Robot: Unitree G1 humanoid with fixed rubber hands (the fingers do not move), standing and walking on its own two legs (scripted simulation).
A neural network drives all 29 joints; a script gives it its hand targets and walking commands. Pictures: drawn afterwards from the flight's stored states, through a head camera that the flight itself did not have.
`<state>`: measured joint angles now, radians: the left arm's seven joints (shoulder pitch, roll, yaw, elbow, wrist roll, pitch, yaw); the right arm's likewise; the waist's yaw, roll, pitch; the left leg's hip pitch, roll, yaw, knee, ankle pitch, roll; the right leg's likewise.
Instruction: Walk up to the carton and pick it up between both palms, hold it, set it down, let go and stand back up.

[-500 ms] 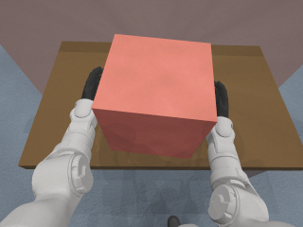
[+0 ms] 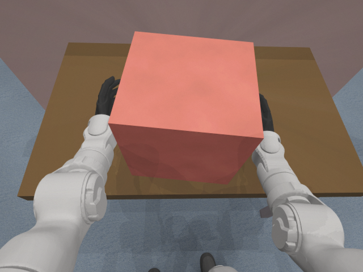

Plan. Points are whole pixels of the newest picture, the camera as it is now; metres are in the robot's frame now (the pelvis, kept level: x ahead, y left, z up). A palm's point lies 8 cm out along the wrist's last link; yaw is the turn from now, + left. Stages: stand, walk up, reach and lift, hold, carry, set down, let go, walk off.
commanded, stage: set down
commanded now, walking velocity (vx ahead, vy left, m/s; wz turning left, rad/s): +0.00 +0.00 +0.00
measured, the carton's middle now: (186, 116) +0.45 -0.03 +0.01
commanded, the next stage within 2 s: none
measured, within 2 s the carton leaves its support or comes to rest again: neither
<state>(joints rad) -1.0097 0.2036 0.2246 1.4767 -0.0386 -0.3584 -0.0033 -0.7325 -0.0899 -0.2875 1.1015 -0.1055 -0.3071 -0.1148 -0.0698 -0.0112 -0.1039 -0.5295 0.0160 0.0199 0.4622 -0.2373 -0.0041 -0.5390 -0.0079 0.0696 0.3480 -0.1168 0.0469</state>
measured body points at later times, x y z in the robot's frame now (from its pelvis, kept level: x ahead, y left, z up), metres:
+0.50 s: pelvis -0.02 +0.01 -0.01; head +0.07 +0.02 +0.43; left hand +0.46 +0.19 +0.05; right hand +0.42 -0.22 +0.04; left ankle -0.03 +0.11 -0.74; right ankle +0.01 -0.15 -0.74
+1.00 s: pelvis -0.03 +0.00 -0.01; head +0.01 +0.02 +0.44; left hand +0.46 +0.19 +0.15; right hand +0.42 -0.23 +0.13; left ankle -0.03 +0.11 -0.74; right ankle +0.01 -0.15 -0.74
